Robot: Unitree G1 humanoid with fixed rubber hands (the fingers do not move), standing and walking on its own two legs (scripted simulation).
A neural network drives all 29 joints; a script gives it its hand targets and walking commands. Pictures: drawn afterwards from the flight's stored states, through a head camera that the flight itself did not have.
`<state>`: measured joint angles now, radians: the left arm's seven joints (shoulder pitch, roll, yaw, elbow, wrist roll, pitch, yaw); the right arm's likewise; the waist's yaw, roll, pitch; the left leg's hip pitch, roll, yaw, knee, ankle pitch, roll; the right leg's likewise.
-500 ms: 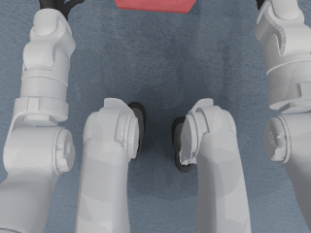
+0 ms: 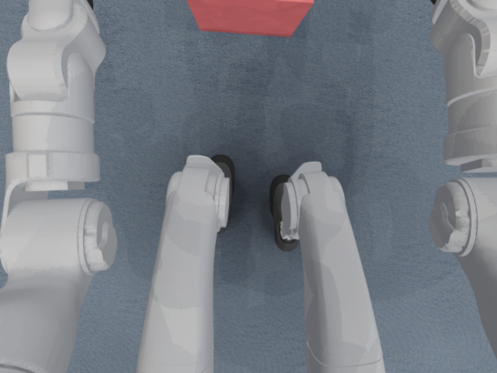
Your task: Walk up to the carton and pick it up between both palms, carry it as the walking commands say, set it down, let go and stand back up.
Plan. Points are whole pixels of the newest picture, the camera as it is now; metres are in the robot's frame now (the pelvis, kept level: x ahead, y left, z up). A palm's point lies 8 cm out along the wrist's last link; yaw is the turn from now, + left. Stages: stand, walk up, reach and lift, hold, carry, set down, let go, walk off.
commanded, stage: set down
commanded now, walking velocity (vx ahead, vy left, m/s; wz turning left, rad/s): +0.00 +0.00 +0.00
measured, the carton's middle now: out of the picture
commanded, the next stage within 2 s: let go in 0.56 s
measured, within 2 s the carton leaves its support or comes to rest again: neither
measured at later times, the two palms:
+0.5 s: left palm out of the picture +0.52 +0.22 +0.01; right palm out of the picture +0.55 -0.19 +0.02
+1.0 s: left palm out of the picture +0.40 +0.23 +0.07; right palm out of the picture +0.42 -0.21 +0.07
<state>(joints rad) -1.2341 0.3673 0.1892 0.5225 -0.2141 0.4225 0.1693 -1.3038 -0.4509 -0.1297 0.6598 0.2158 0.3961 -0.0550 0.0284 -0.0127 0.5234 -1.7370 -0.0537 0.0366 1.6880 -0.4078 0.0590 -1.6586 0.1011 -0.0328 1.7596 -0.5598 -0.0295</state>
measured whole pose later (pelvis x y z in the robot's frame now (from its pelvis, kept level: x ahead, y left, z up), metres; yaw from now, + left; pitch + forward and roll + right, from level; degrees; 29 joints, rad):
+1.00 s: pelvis +0.07 +0.00 +0.20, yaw +2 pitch +13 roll -1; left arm -0.39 0.26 0.10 0.25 -0.04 0.25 0.02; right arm -0.44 -0.29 -0.11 0.32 0.06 0.23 -0.02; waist 0.00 0.01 0.50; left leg -0.86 -0.07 -0.03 0.92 -0.29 0.05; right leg -0.77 0.09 0.01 0.94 -0.40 -0.03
